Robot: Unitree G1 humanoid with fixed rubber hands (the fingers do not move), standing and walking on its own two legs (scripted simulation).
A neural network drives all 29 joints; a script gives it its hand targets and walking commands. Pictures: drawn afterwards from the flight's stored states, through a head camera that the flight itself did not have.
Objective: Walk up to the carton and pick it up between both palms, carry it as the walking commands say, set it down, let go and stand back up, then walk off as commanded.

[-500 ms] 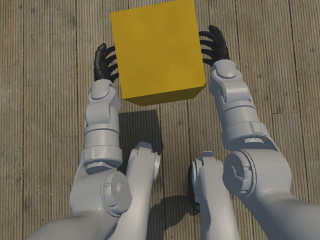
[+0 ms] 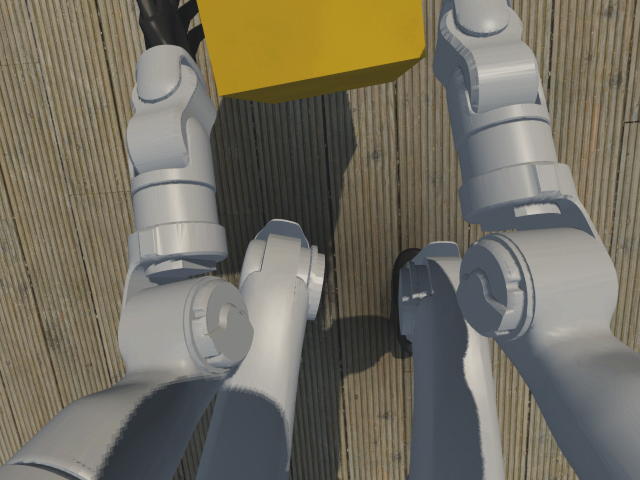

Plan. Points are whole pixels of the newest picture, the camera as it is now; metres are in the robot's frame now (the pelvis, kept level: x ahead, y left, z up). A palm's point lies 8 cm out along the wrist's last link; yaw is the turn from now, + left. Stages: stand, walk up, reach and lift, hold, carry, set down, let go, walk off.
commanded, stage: set down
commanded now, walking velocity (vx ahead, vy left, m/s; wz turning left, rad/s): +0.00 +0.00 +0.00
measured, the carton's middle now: out of the picture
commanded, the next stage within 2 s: none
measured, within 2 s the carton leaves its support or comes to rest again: rests again in 1.28 s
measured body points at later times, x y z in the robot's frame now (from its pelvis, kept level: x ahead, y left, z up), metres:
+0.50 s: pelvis +0.00 +0.00 -0.05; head +0.37 +0.02 +0.20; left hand +0.53 +0.21 -0.21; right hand +0.59 -0.05 -0.21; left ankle +0.13 +0.15 -0.44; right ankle +0.10 -0.12 -0.44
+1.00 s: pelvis +0.00 -0.01 -0.08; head +0.38 +0.03 +0.14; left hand +0.53 +0.22 -0.26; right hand +0.59 -0.05 -0.26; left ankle +0.13 +0.15 -0.44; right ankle +0.10 -0.12 -0.44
